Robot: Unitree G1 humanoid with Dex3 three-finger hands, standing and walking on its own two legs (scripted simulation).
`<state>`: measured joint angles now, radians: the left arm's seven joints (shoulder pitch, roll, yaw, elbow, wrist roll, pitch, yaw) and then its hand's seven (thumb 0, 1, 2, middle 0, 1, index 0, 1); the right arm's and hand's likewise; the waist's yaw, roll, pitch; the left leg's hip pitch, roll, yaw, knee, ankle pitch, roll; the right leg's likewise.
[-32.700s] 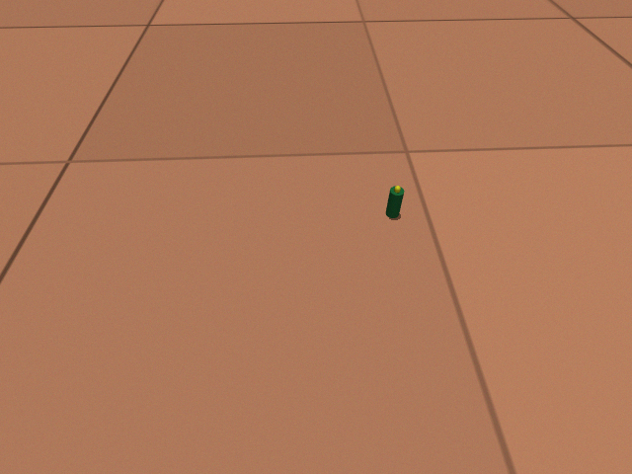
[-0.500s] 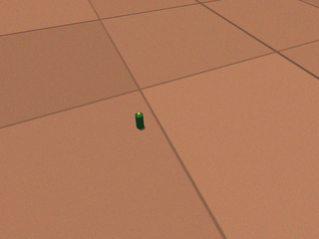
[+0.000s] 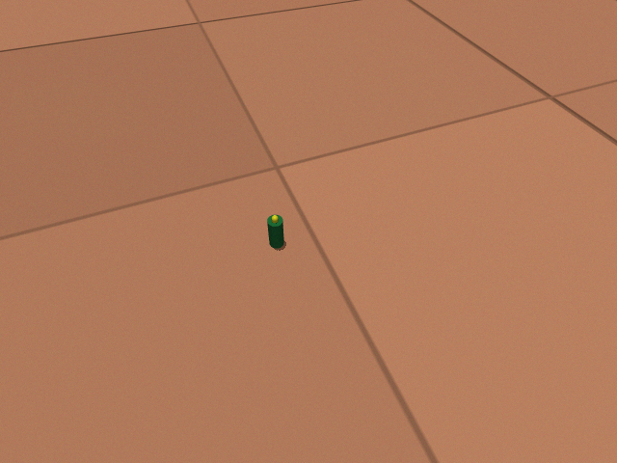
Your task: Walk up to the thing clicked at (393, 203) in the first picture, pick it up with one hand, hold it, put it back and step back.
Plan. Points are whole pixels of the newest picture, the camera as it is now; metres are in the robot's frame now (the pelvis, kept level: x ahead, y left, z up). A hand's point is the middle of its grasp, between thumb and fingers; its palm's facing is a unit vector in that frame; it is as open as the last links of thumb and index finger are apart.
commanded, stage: step back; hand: left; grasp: from the side
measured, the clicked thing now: (275, 230) +1.01 +0.13 -0.68
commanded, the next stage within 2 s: stand in 0.18 s
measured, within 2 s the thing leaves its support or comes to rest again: neither
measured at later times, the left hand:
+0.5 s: hand out of the picture +0.09 +0.25 -0.13, palm faces -0.02 -0.94 -0.33, open 7.4 cm
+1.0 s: hand out of the picture +0.07 +0.25 -0.14, palm faces -0.05 -0.94 -0.34, open 7.4 cm
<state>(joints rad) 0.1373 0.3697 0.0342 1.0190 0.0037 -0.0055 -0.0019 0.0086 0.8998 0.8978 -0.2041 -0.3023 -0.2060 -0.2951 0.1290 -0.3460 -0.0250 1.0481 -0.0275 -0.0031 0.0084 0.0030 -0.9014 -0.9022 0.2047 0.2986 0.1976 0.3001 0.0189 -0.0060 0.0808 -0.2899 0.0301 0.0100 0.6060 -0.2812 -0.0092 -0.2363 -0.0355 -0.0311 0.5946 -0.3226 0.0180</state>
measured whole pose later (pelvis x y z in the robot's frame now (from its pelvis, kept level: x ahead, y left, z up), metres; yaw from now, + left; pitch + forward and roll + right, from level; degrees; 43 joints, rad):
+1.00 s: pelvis +0.00 -0.01 +0.02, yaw -1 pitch -2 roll +0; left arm 0.12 0.36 0.00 1.14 0.01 -0.01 -0.02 0.01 0.90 0.90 -0.20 -0.30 -0.20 -0.29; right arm 0.12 -0.35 0.00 1.16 -0.02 0.00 0.02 0.00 -0.90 -0.90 0.21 0.30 0.20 0.30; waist -0.01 0.01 0.05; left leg -0.15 0.03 0.02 0.33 -0.13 -0.02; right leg -0.12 -0.03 -0.02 0.34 -0.18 0.02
